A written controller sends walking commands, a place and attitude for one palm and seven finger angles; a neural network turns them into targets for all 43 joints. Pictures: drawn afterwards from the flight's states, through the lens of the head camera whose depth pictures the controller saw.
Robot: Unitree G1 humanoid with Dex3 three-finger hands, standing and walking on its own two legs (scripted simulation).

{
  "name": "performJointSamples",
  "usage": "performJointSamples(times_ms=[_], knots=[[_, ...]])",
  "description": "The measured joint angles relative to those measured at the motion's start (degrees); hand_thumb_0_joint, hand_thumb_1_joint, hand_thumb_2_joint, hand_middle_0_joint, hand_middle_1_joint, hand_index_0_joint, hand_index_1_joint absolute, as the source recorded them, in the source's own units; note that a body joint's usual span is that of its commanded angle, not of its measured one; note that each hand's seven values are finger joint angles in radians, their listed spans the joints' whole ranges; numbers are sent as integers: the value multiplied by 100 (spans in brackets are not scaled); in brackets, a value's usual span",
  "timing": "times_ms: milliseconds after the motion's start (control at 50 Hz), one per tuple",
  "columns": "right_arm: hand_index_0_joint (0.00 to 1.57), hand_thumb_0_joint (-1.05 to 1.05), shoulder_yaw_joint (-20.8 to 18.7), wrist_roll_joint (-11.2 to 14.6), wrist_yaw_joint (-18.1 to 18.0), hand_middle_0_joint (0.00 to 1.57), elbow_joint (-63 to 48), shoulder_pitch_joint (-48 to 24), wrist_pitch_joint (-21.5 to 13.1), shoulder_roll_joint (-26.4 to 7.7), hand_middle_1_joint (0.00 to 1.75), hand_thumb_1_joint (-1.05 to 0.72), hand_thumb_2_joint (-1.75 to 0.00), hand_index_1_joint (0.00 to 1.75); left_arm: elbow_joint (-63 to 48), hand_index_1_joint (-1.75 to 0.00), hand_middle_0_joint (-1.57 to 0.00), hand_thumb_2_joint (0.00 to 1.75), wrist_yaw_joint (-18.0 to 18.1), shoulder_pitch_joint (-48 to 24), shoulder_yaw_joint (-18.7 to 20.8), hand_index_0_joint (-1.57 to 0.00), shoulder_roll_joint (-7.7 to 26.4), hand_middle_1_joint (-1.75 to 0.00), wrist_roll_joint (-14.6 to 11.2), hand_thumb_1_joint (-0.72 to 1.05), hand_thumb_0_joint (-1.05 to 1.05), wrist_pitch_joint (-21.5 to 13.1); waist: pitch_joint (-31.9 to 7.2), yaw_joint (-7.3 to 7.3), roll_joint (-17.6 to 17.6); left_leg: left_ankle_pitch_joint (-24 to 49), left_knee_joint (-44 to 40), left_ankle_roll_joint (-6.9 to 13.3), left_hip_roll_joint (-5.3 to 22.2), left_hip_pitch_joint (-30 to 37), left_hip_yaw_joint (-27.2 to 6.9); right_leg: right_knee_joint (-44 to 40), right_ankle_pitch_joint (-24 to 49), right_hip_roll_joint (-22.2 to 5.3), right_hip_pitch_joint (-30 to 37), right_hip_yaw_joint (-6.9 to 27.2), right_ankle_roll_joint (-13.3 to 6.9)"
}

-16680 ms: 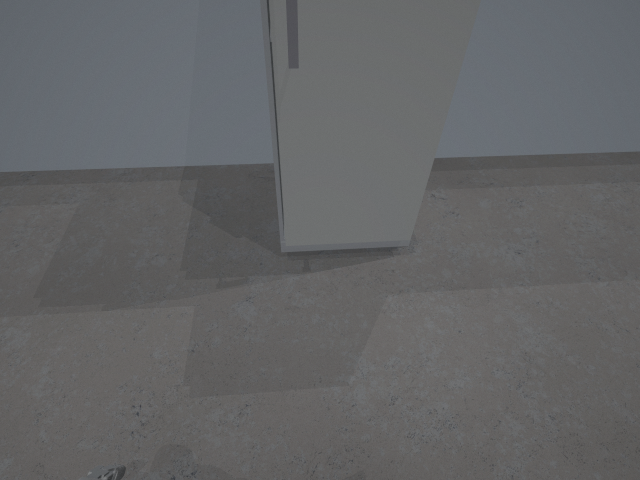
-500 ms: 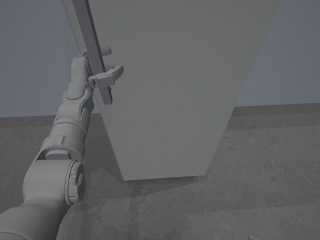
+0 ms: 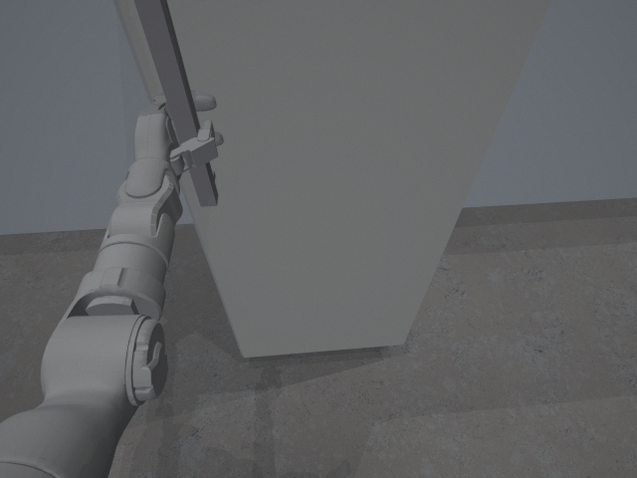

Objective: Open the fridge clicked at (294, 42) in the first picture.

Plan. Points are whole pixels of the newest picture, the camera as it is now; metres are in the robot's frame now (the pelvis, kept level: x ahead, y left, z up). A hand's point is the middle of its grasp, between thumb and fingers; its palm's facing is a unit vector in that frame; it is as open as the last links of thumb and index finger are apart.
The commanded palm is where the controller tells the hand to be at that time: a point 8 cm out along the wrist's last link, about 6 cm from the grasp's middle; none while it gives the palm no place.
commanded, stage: grip the handle and tug to test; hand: left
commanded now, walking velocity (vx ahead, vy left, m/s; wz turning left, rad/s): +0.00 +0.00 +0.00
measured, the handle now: (174, 61) +0.52 +0.17 +0.26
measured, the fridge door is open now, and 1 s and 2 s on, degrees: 0 15 53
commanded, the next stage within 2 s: pull the door a little, standing still in 0.40 s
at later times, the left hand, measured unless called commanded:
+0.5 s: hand (208, 154) +0.46 +0.14 +0.17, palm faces +0.10 -1.00 +0.01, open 5.5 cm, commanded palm +0.42 +0.19 +0.18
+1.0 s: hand (220, 219) +0.35 +0.11 +0.17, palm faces +0.03 -1.00 -0.09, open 6.2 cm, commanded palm +0.32 +0.16 +0.18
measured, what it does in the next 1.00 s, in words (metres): stands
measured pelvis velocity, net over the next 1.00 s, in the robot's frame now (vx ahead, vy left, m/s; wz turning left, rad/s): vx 0.02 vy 0.00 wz -0.01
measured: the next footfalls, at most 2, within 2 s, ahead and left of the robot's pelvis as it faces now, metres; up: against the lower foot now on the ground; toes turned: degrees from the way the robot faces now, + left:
left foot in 1.52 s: -0.03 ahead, +0.07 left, +0.00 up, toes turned +13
right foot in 1.70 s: +0.03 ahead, -0.25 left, +0.00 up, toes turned +17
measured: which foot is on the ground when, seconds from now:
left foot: down 0.00-1.00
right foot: down 0.00-1.00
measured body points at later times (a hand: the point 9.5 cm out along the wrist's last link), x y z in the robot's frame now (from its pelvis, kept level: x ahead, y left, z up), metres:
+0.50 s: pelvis +0.03 +0.00 +0.01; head +0.03 -0.01 +0.46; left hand +0.45 +0.19 +0.18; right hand +0.13 -0.25 -0.11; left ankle -0.02 +0.12 -0.74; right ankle +0.03 -0.12 -0.74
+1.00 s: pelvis +0.02 +0.00 +0.00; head +0.00 -0.01 +0.45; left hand +0.35 +0.16 +0.17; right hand +0.21 -0.23 -0.08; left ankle -0.02 +0.12 -0.74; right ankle +0.03 -0.12 -0.74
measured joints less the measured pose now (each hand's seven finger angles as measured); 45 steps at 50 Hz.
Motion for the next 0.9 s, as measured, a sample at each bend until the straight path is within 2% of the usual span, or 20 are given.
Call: performJointSamples(times_ms=[140, 260, 480, 680, 780, 880, 900], knots=[[20, 0, -23, -2, 35, 20, -35, 12, -36, -6, 30, -90, -90, 30, -148, -140, -41, 83, 54, 100, -9, -45, 1, -140, -47, 72, 1, 38, -20, 2, 17, 8, -22, 1, 2, -2, 30, -16, 17, 5, -19, 30, 1], [20, 1, -49, 26, 50, 20, -115, 17, 13, 2, 30, -90, -90, 30, -695, -140, -40, 81, 87, 508, 10, -44, -48, -140, -99, 73, 1, 208, -59, 24, 52, -15, -130, 3, 26, 164, 111, -98, 11, 39, 100, 106, 7], [20, 1, -85, 85, -9, 20, -254, -202, 252, 45, 30, -90, -90, 30, -2372, -140, -38, 76, 151, 1607, -197, -40, -445, -140, -149, 74, 1, 892, -125, 232, 118, -67, -434, -4, 57, 699, 165, -355, -51, 83, 596, 147, 21], [20, 1, 10, 49, -110, 20, -441, -745, 468, 101, 30, -90, -90, 30, -2912, -140, -39, 77, 182, 1858, -462, -44, -689, -140, -138, 71, 1, 1424, -121, 403, 103, -53, -495, -18, 26, 906, 57, -366, -107, 45, 825, 40, 10], [20, 1, 41, 55, -74, 20, -632, -830, 532, 151, 30, -90, -90, 30, -3559, -140, -38, 75, 215, 2412, -552, -43, -821, -140, -167, 70, 1, 1569, -188, 453, 149, -31, -572, -25, 28, 1037, 96, -379, -107, 53, 911, 77, 5], [20, 1, 85, 64, -18, 20, -765, -838, 633, 196, 30, -90, -90, 30, -4664, -140, -38, 72, 181, 3286, -743, -41, -987, -140, -216, 69, 0, 1751, -239, 501, 164, -44, -599, -41, 49, 1176, 123, -363, -132, 75, 1017, 101, -10], [20, 1, 114, 25, -23, 20, -806, -864, 664, 185, 30, -90, -90, 30, -4879, -140, -38, 72, 185, 3471, -827, -40, -968, -140, -184, 68, 0, 1696, -248, 480, 187, -65, -516, -35, 65, 1120, 114, -349, -136, 88, 999, 89, -9]])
